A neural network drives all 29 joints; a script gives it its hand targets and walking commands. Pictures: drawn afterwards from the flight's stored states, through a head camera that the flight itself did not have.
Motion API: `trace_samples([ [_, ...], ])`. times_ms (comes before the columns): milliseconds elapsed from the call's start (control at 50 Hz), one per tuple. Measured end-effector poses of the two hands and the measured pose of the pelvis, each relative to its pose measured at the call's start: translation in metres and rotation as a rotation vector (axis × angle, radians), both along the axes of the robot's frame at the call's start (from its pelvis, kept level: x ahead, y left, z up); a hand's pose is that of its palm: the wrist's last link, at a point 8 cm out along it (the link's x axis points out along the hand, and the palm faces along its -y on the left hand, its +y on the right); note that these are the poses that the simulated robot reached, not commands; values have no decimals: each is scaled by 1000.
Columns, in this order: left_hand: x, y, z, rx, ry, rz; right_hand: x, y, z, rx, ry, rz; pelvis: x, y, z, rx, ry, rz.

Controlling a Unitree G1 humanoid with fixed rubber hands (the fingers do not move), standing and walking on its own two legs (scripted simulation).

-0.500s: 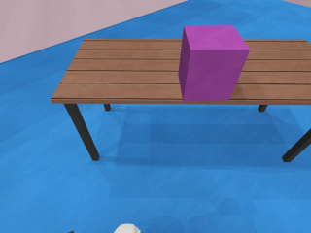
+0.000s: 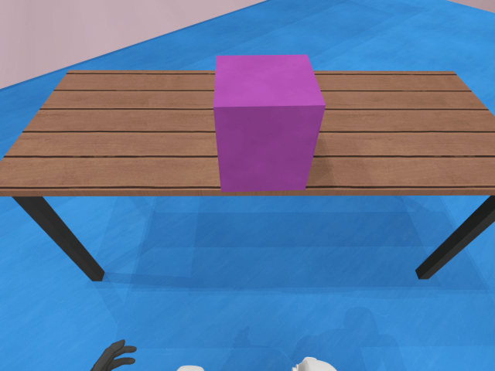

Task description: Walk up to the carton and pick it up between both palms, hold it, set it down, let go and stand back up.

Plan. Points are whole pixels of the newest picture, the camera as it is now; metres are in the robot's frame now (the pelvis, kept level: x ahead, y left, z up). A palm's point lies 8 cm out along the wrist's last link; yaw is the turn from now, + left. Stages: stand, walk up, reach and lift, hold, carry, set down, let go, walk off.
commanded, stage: walk up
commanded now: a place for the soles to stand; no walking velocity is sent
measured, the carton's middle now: (262, 125) +0.64 -0.02 +0.02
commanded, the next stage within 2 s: none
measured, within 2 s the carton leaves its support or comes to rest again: neither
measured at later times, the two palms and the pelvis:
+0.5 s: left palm out of the picture +0.12 +0.20 -0.06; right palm (426, 309) +0.24 -0.29 -0.05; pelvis +0.05 -0.07 +0.03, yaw +8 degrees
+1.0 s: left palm out of the picture +0.08 +0.23 -0.07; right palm (435, 338) +0.20 -0.29 -0.06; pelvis +0.06 -0.05 +0.03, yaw +11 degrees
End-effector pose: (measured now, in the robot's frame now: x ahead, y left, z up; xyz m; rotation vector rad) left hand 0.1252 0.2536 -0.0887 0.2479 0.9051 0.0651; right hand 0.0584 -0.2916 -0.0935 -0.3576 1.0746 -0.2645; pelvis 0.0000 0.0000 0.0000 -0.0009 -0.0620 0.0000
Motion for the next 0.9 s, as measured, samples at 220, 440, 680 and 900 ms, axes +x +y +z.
trace_samples([
  [220, -20, -36, -6, 9, 121, 129, 108, 1, 18, 107, -130, 171, 37, -43, 12, -6, 22, 78],
  [440, -8, -57, 20, 7, 68, 153, 175, 2, 40, 162, -189, 269, 54, -64, 31, -10, 41, 125],
  [680, -24, -43, 26, 37, 68, 208, 167, 0, 31, 159, -124, 280, 51, -64, 31, -16, 33, 169],
  [900, -38, -30, 16, 30, 106, 233, 142, 1, 27, 142, -64, 257, 51, -55, 29, -16, 35, 193],
])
